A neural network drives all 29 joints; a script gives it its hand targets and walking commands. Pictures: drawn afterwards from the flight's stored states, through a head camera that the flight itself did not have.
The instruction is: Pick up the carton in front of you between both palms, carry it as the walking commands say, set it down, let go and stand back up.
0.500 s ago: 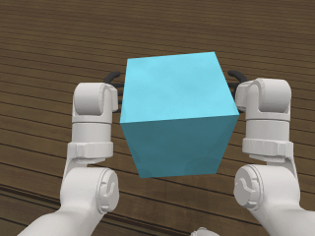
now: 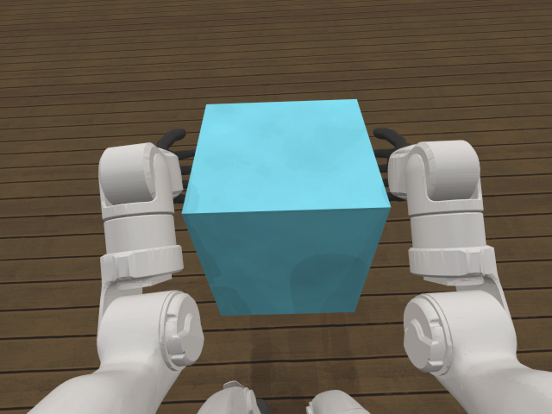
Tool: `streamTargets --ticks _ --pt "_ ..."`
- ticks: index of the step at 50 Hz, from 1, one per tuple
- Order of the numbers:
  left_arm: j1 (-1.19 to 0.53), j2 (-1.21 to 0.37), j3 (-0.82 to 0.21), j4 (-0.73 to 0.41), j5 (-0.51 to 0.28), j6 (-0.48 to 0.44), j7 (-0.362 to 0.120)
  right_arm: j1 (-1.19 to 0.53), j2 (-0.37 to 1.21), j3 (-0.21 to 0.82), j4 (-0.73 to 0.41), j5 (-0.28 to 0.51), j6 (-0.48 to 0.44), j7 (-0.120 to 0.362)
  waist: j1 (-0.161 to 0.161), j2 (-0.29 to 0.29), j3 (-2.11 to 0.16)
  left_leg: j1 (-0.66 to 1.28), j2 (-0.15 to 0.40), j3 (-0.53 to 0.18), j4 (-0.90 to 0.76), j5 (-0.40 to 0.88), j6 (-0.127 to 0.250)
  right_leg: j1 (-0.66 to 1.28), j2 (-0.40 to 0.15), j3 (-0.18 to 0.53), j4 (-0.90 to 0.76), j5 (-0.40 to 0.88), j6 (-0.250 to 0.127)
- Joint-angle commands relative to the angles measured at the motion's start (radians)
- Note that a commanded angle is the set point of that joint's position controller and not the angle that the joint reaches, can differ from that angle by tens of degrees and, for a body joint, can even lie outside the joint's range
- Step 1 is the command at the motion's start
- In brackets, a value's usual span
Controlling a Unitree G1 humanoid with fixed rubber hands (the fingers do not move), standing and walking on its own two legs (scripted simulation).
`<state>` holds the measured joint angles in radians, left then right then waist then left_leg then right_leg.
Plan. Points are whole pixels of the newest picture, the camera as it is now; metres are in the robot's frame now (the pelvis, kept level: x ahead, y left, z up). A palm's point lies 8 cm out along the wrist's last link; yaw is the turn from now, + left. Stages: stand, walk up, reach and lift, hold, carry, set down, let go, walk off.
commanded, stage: carry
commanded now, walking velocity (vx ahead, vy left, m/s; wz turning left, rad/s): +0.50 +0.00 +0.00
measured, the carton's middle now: (284, 214) +0.38 -0.04 +0.08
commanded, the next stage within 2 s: none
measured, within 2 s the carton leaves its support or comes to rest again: neither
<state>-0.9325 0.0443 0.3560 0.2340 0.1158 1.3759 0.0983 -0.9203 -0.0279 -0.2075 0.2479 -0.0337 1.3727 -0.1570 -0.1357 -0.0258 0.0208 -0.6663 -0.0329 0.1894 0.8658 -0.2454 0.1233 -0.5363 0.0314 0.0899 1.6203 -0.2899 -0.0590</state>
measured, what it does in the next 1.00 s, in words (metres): climbs: right foot, then left foot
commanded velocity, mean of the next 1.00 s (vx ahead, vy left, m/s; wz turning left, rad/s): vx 0.50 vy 0.00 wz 0.00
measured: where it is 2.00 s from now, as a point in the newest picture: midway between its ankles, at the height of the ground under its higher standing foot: (251, 179)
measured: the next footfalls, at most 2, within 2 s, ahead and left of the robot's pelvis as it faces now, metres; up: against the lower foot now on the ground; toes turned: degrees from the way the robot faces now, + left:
right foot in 0.40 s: +0.41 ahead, -0.13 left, +0.00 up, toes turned -5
left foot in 0.82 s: +0.63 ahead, +0.11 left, +0.00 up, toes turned +10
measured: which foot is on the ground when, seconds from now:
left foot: down 0.00-0.42, up 0.44-0.80, down 0.82-1.00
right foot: up 0.00-0.38, down 0.40-0.84, up 0.86-1.00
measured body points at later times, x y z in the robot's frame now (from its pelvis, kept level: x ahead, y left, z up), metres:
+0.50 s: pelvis +0.30 -0.04 +0.05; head +0.29 -0.05 +0.50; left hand +0.68 +0.12 +0.21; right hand +0.68 -0.18 +0.21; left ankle +0.19 +0.07 -0.59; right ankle +0.37 -0.12 -0.68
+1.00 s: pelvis +0.59 +0.01 +0.07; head +0.61 +0.03 +0.52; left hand +0.90 +0.18 +0.14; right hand +0.90 -0.13 +0.14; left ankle +0.59 +0.10 -0.68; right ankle +0.55 -0.11 -0.61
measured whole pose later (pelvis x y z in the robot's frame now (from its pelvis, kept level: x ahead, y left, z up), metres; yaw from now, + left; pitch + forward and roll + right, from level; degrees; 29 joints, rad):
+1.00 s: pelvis +0.59 +0.01 +0.07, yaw +0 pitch +6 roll -1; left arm -0.35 -0.10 0.21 -0.14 0.09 1.21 0.08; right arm -0.33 0.17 -0.19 -0.15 -0.14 1.20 -0.12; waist 0.01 0.00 -0.07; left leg -0.28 0.05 0.17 0.35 -0.17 0.04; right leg -0.49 -0.05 -0.08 0.95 -0.39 0.03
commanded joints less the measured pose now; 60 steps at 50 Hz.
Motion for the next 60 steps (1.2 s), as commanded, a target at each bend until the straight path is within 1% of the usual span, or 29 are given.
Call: streamTargets --ticks 1,2,3,9,14,16,17,18,19,20,21,22,24,25,27,30,34,38,40,41,42,43,44,46,47,50,53,56,60 --pt "-0.77 -1.021 -0.479 -0.136 -0.365 -0.02 -0.174 -1.016 1.251 0.523 -0.299 0.577 -0.053 0.275 0.074 0.078 -0.597 0.612 0.286 -0.635 -0.395 0.025 0.164 -0.241 -0.046 0.015 0.059 -0.113 -0.034" --pt "-0.754 -1.017 -0.491 -0.145 -0.363 -0.022 -0.17 -0.999 1.247 0.527 -0.3 0.574 -0.051 0.272 0.075 0.041 -0.581 0.616 0.291 -0.606 -0.407 0.013 0.17 -0.267 -0.054 -0.01 -0.03 -0.189 -0.036" --pt "-0.73 -1.01 -0.499 -0.144 -0.363 -0.022 -0.167 -0.982 1.237 0.525 -0.3 0.567 -0.049 0.27 0.076 0.016 -0.589 0.628 0.295 -0.575 -0.415 0.075 0.169 -0.267 -0.073 -0.034 -0.109 -0.156 -0.04" --pt "-0.682 -1.019 -0.57 -0.102 -0.387 -0.004 -0.169 -0.831 1.134 0.49 -0.21 0.471 -0.022 0.256 0.071 0.104 -0.553 0.694 0.273 -0.375 -0.447 0.218 0.148 -0.323 -0.127 -0.096 -0.509 0.098 0.002" --pt "-0.686 -1.078 -0.572 0.03 -0.43 -0.002 -0.195 -0.726 1.069 0.421 -0.063 0.389 -0.015 0.261 0.041 0.16 -0.458 0.716 0.213 -0.248 -0.467 0.372 0.083 -0.205 -0.065 -0.205 -0.891 0.179 0.029" --pt "-0.676 -1.106 -0.555 0.084 -0.443 -0.01 -0.203 -0.704 1.064 0.392 -0.022 0.372 -0.025 0.264 0.048 0.197 -0.424 0.732 0.197 -0.206 -0.437 0.494 0.043 -0.127 -0.026 -0.247 -1.02 0.196 0.029" --pt "-0.683 -1.117 -0.546 0.1 -0.451 -0.017 -0.206 -0.705 1.062 0.383 -0.016 0.366 -0.032 0.265 0.06 0.209 -0.423 0.736 0.187 -0.184 -0.392 0.619 0.022 -0.06 0.001 -0.264 -1.083 0.205 0.023" --pt "-0.683 -1.123 -0.535 0.116 -0.455 -0.024 -0.208 -0.713 1.063 0.377 -0.012 0.364 -0.038 0.265 0.092 0.208 -0.445 0.718 0.166 -0.142 -0.303 0.721 -0.012 0.071 0.023 -0.285 -1.17 0.246 0.014" --pt "-0.684 -1.125 -0.524 0.125 -0.455 -0.032 -0.209 -0.701 1.064 0.375 0.001 0.363 -0.042 0.265 0.124 0.18 -0.495 0.628 0.145 -0.097 -0.181 0.692 -0.046 0.279 0.012 -0.276 -1.206 0.27 -0.002" --pt "-0.65 -1.121 -0.501 0.139 -0.452 -0.04 -0.212 -0.711 1.057 0.375 0.007 0.362 -0.047 0.264 0.167 0.104 -0.578 0.436 0.144 -0.097 0.004 0.411 -0.079 0.539 -0.146 -0.081 -1.164 0.263 -0.049" --pt "-0.677 -1.079 -0.486 0.137 -0.437 -0.049 -0.207 -0.72 1.09 0.366 0.031 0.365 -0.046 0.265 0.155 -0.149 -0.656 0.119 0.042 -0.099 0.255 0.078 -0.123 0.792 -0.406 0.339 -1.145 0.371 -0.184" --pt "-0.65 -1.096 -0.478 0.142 -0.438 -0.06 -0.202 -0.731 1.097 0.366 0.027 0.365 -0.049 0.265 0.176 -0.255 -0.6 -0.107 -0.033 -0.146 0.381 -0.267 -0.124 0.822 -0.426 0.503 -1.24 0.389 -0.242" --pt "-0.667 -1.132 -0.493 0.055 -0.456 -0.076 -0.209 -0.727 1.144 0.389 0.022 0.38 -0.065 0.26 0.175 -0.072 -0.553 -0.16 0.055 -0.214 0.421 -0.213 -0.1 0.748 -0.388 0.348 -1.238 0.319 -0.194" --pt "-0.702 -1.161 -0.517 0.0 -0.474 -0.088 -0.213 -0.717 1.164 0.396 0.003 0.387 -0.076 0.257 0.156 -0.029 -0.525 -0.131 0.086 -0.221 0.356 -0.159 -0.103 0.67 -0.371 0.275 -1.273 0.275 -0.155" --pt "-0.738 -1.196 -0.556 -0.083 -0.498 -0.106 -0.215 -0.715 1.207 0.426 -0.048 0.402 -0.093 0.248 0.137 -0.074 -0.523 -0.051 0.106 -0.197 0.246 -0.083 -0.124 0.591 -0.327 0.154 -1.333 0.197 -0.11" --pt "-0.688 -1.208 -0.601 -0.148 -0.499 -0.123 -0.211 -0.699 1.244 0.493 -0.129 0.425 -0.117 0.233 0.141 -0.111 -0.521 -0.009 0.11 -0.157 0.054 -0.026 -0.153 0.595 -0.293 0.036 -1.383 0.187 -0.113" --pt "-0.532 -1.2 -0.647 -0.172 -0.467 -0.135 -0.21 -0.571 1.262 0.553 -0.162 0.414 -0.134 0.229 0.167 -0.122 -0.501 0.059 0.09 -0.085 -0.224 0.093 -0.156 0.67 -0.262 -0.071 -1.356 0.421 -0.09" --pt "-0.394 -1.197 -0.705 -0.228 -0.433 -0.143 -0.216 -0.44 1.264 0.597 -0.201 0.391 -0.138 0.252 0.166 -0.155 -0.487 0.178 0.051 -0.04 -0.447 0.197 -0.138 0.723 -0.245 -0.136 -1.283 0.577 -0.039" --pt "-0.318 -1.198 -0.74 -0.264 -0.418 -0.145 -0.221 -0.346 1.259 0.611 -0.219 0.374 -0.138 0.266 0.146 -0.097 -0.528 0.446 0.034 0.021 -0.567 0.266 -0.12 0.636 -0.206 -0.214 -1.117 0.628 0.009" --pt "-0.275 -1.192 -0.755 -0.272 -0.411 -0.143 -0.224 -0.28 1.252 0.612 -0.215 0.365 -0.138 0.275 0.131 -0.068 -0.564 0.671 0.107 -0.053 -0.531 0.229 -0.088 0.465 -0.19 -0.218 -0.995 0.52 0.039" --pt "-0.23 -1.195 -0.77 -0.283 -0.411 -0.137 -0.232 -0.214 1.222 0.603 -0.218 0.343 -0.138 0.281 0.121 0.105 -0.647 0.896 0.32 -0.338 -0.493 0.245 -0.034 0.259 -0.152 -0.225 -0.785 0.209 0.077" --pt "-0.228 -1.235 -0.792 -0.299 -0.428 -0.131 -0.244 -0.166 1.196 0.606 -0.215 0.304 -0.151 0.28 0.113 0.351 -0.662 1.119 0.451 -0.599 -0.493 0.316 0.104 -0.077 -0.044 -0.188 -0.625 -0.149 0.097" --pt "-0.211 -1.234 -0.824 -0.326 -0.439 -0.137 -0.253 -0.111 1.206 0.616 -0.246 0.299 -0.157 0.282 0.108 0.333 -0.612 1.132 0.451 -0.613 -0.512 0.362 0.119 -0.227 -0.044 -0.138 -0.505 -0.249 0.081" --pt "-0.167 -1.26 -0.868 -0.39 -0.45 -0.154 -0.26 -0.094 1.22 0.655 -0.39 0.296 -0.17 0.284 0.108 0.156 -0.555 1.043 0.416 -0.472 -0.524 0.471 0.064 -0.258 -0.111 -0.103 -0.51 -0.181 0.068" --pt "-0.135 -1.266 -0.89 -0.426 -0.458 -0.164 -0.261 -0.089 1.217 0.682 -0.458 0.302 -0.177 0.284 0.109 0.126 -0.523 0.969 0.399 -0.407 -0.557 0.444 0.037 -0.221 -0.132 -0.101 -0.59 -0.128 0.073" --pt "0.009 -1.243 -0.945 -0.515 -0.446 -0.186 -0.25 0.005 1.186 0.75 -0.595 0.311 -0.189 0.289 0.113 0.174 -0.508 0.887 0.342 -0.266 -0.601 0.404 0.022 -0.134 -0.113 -0.155 -0.749 -0.05 0.098" --pt "0.144 -1.165 -0.969 -0.609 -0.412 -0.189 -0.233 0.161 1.17 0.783 -0.628 0.329 -0.186 0.311 0.118 0.187 -0.454 0.831 0.296 -0.181 -0.631 0.369 0.014 -0.098 -0.106 -0.205 -0.906 0.058 0.107" --pt "0.276 -1.121 -0.97 -0.622 -0.385 -0.165 -0.239 0.281 1.107 0.785 -0.623 0.324 -0.166 0.324 0.116 0.191 -0.377 0.758 0.277 -0.124 -0.645 0.403 -0.01 -0.02 -0.092 -0.249 -1.052 0.188 0.091" --pt "0.322 -1.039 -0.938 -0.595 -0.379 -0.13 -0.258 0.28 1.027 0.798 -0.618 0.326 -0.135 0.328 0.126 0.169 -0.302 0.659 0.264 -0.063 -0.547 0.372 -0.052 0.16 -0.072 -0.301 -1.169 0.263 0.051"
